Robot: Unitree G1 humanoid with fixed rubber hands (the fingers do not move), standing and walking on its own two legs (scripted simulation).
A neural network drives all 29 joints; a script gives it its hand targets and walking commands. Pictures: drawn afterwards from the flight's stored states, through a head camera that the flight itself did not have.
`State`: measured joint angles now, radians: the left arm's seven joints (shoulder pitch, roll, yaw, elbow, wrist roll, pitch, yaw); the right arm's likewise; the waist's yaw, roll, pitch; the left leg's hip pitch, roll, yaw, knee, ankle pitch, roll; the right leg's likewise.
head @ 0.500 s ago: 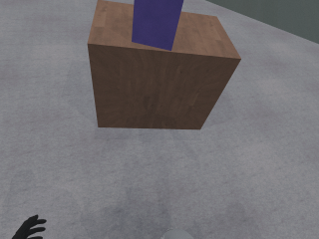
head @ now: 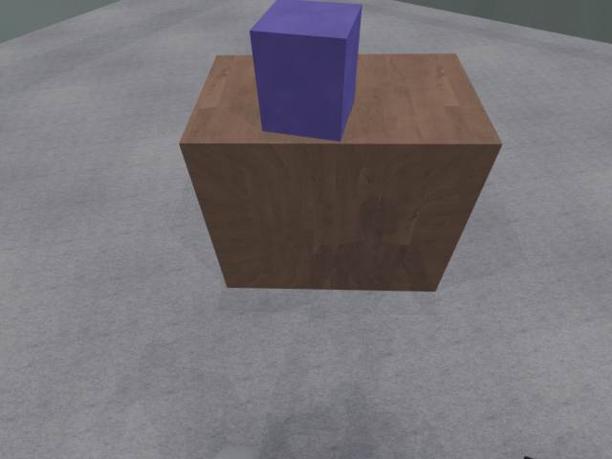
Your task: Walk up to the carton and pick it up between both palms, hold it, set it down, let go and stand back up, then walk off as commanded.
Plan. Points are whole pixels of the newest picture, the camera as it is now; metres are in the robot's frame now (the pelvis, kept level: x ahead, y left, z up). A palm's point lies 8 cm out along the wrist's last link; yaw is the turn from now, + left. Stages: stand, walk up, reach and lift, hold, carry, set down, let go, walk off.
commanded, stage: walk off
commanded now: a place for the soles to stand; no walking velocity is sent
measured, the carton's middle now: (309, 71) +0.97 +0.04 +0.03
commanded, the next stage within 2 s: none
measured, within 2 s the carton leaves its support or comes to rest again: neither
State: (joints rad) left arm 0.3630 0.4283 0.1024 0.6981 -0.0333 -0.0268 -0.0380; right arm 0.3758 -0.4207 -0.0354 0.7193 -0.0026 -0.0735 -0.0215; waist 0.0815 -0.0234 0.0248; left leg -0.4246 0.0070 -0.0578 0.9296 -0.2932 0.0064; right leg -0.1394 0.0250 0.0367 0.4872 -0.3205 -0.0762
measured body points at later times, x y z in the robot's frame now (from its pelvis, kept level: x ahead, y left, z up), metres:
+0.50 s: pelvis +0.04 +0.02 -0.02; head +0.09 +0.02 +0.43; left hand +0.12 +0.35 -0.12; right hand +0.16 -0.30 -0.12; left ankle +0.13 +0.13 -0.74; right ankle +0.03 -0.11 -0.75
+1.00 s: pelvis -0.02 +0.08 -0.02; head +0.03 +0.10 +0.43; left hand +0.08 +0.40 -0.13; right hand +0.11 -0.23 -0.10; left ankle -0.03 +0.20 -0.74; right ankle +0.01 -0.07 -0.73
